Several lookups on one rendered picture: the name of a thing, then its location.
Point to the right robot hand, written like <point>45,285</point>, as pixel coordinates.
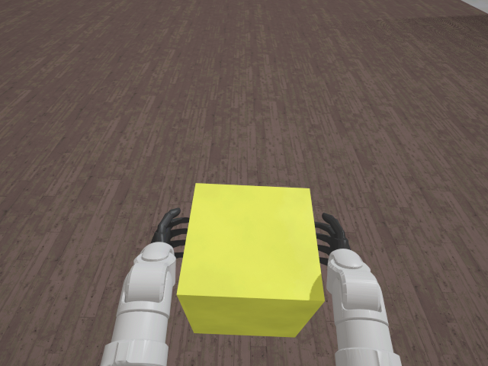
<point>336,240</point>

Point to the left robot hand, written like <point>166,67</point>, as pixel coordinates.
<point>164,232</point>

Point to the carton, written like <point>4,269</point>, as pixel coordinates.
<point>251,263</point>

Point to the robot right forearm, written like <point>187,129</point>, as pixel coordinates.
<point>360,316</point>

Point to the robot left forearm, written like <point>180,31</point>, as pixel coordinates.
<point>142,315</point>

